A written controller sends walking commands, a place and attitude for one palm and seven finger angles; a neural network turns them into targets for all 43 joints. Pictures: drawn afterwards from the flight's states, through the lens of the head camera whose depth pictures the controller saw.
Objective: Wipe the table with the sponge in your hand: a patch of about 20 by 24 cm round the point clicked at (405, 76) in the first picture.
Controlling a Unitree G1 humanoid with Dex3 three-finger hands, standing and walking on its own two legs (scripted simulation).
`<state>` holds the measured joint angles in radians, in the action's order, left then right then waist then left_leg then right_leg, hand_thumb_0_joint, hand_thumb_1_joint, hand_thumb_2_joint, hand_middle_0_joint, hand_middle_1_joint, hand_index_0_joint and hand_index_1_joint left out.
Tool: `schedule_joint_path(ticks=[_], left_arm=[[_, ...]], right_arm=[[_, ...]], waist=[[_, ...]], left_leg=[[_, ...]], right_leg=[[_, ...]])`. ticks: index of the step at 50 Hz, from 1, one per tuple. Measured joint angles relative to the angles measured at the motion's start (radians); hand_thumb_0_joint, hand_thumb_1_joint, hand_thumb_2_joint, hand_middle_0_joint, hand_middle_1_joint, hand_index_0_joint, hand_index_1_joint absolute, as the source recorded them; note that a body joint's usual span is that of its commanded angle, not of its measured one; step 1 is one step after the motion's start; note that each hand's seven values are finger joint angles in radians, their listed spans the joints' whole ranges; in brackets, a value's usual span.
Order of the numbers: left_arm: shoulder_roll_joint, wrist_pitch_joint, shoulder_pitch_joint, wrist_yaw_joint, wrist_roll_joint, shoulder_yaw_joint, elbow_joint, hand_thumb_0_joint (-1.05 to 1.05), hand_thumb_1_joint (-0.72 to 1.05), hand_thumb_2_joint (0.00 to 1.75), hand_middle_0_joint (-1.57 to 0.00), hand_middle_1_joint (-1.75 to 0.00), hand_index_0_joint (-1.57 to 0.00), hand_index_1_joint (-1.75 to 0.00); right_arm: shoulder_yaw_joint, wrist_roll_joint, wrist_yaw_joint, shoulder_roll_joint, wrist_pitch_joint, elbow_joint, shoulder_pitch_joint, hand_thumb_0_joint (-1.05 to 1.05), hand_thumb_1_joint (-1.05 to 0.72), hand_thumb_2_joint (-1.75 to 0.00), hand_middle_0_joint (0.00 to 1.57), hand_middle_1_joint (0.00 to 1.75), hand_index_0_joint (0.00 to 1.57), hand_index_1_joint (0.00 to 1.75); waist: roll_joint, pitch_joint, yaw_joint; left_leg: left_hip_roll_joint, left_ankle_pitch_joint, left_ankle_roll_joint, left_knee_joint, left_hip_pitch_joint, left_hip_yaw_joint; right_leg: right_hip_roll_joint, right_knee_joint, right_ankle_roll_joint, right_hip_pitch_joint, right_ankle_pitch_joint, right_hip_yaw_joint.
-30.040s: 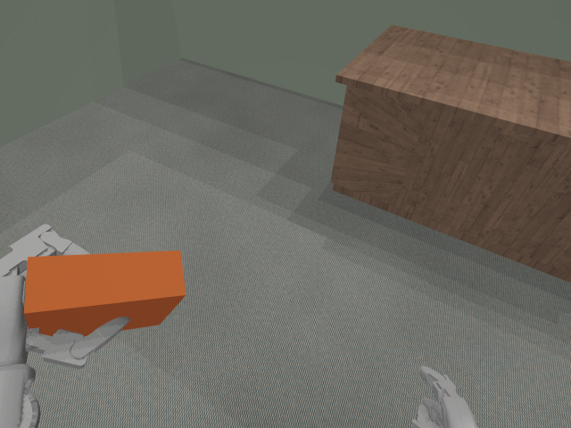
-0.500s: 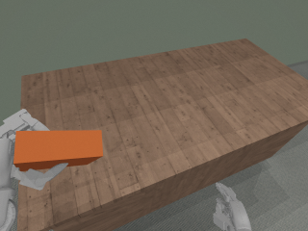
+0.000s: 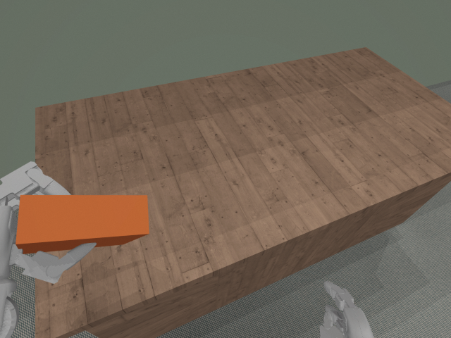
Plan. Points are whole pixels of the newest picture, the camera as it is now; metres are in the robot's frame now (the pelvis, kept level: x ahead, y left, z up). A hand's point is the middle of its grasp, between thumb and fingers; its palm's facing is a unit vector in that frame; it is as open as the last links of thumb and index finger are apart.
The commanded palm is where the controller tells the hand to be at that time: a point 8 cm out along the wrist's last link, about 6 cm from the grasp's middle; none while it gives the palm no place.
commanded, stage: look again from close up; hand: left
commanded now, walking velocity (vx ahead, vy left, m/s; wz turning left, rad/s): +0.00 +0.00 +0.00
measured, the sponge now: (101, 224) +0.23 +0.20 +0.13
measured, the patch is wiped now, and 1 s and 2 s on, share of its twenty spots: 0.00 0.00 0.00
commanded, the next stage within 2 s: come to a stop and stand still in 0.24 s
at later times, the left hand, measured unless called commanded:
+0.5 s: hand (82, 226) +0.22 +0.21 +0.15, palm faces +0.34 -0.86 -0.39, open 9.2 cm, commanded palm +0.16 +0.25 +0.17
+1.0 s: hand (60, 209) +0.24 +0.25 +0.16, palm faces +0.34 -0.85 -0.40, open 9.2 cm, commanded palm +0.18 +0.27 +0.17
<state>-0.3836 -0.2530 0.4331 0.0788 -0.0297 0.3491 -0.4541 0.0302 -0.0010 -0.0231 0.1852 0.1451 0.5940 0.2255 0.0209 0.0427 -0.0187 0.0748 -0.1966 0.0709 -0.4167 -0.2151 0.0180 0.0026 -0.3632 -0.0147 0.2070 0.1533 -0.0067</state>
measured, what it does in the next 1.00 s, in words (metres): stands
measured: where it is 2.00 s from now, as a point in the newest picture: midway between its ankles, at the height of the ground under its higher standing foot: outside the picture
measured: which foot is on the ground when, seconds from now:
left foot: down 0.00-1.00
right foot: down 0.00-1.00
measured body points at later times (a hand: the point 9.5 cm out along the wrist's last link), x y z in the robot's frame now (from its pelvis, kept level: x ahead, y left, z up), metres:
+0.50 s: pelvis +0.00 -0.03 +0.00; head +0.02 -0.02 +0.45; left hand +0.20 +0.26 +0.17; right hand +0.18 -0.26 -0.07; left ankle +0.01 +0.06 -0.74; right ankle +0.03 -0.13 -0.74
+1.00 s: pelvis +0.02 -0.01 +0.00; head +0.05 +0.02 +0.45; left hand +0.21 +0.29 +0.18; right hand +0.19 -0.23 -0.07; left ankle +0.01 +0.06 -0.74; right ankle +0.03 -0.13 -0.74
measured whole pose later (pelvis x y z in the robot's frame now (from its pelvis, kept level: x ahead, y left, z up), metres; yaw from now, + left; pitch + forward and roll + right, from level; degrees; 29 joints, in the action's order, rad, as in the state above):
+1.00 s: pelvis +0.02 -0.01 +0.00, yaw +0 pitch +0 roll -1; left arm -0.43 -0.28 0.41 0.07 -0.06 0.38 -0.44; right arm 0.03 0.01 -0.02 0.19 0.19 0.61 0.22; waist 0.05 0.06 -0.03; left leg 0.07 -0.24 0.07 -0.46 -0.22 0.02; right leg 0.01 -0.41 0.00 0.21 0.20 -0.01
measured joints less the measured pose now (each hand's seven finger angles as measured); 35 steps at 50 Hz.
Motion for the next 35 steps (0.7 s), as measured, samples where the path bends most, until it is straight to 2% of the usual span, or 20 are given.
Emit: schedule_joint_path(ticks=[17,29,30,31,33,35], left_arm=[[0.027,0.027,0.007,0.014,-0.007,-0.025,0.035,-0.01,-0.44,1.07,-0.82,-1.41,-0.83,-1.41],[0.012,0.048,0.028,0.017,-0.016,-0.025,0.004,-0.01,-0.44,1.07,-0.82,-1.41,-0.83,-1.41],[-0.023,0.051,-0.022,-0.005,0.027,-0.012,0.011,-0.01,-0.44,1.07,-0.82,-1.4,-0.83,-1.41],[-0.071,0.023,-0.101,-0.024,0.044,0.009,0.051,-0.01,-0.44,1.07,-0.82,-1.4,-0.83,-1.4],[-0.116,-0.019,-0.209,-0.028,0.02,0.06,0.146,-0.01,-0.44,1.07,-0.82,-1.4,-0.83,-1.4],[-0.093,-0.02,-0.212,-0.011,-0.016,0.097,0.165,-0.01,-0.44,1.07,-0.82,-1.4,-0.83,-1.41]], right_arm=[[-0.016,0.005,-0.018,0.035,0.005,0.011,-0.019,0.01,-0.9,-0.9,0.2,0.3,0.2,0.3],[-0.016,0.007,-0.018,0.033,-0.003,0.002,-0.029,0.01,-0.9,-0.9,0.2,0.3,0.2,0.3],[-0.024,0.001,-0.02,0.033,0.009,-0.008,-0.014,0.01,-0.9,-0.9,0.2,0.3,0.2,0.3],[-0.024,0.001,-0.02,0.03,0.02,-0.007,-0.002,0.01,-0.9,-0.9,0.2,0.3,0.2,0.3],[-0.014,-0.001,-0.006,0.029,0.026,0.005,-0.006,0.01,-0.9,-0.9,0.2,0.3,0.2,0.3],[-0.01,0.004,0.018,0.032,0.03,0.008,-0.018,0.01,-0.9,-0.9,0.2,0.3,0.2,0.3]], waist=[[-0.019,-0.023,-0.004],[-0.024,-0.023,0.0],[-0.023,-0.016,-0.018],[-0.016,-0.013,-0.034],[-0.01,-0.008,-0.048],[-0.016,-0.004,-0.034]], left_leg=[[-0.038,-0.004,-0.029,-0.007,-0.013,0.01],[-0.045,-0.012,-0.037,-0.006,-0.008,0.014],[-0.047,-0.015,-0.037,-0.019,-0.018,0.019],[-0.047,-0.018,-0.038,-0.033,-0.035,0.025],[-0.049,-0.023,-0.04,-0.048,-0.05,0.024],[-0.05,-0.028,-0.037,-0.05,-0.044,0.01]], right_leg=[[0.038,0.025,0.034,0.0,-0.016,-0.01],[0.045,0.029,0.042,-0.006,-0.009,-0.013],[0.047,0.024,0.037,-0.001,-0.006,-0.017],[0.047,0.011,0.038,0.013,-0.002,-0.025],[0.051,-0.002,0.046,0.028,0.001,-0.025],[0.051,-0.011,0.045,0.031,0.003,-0.01]])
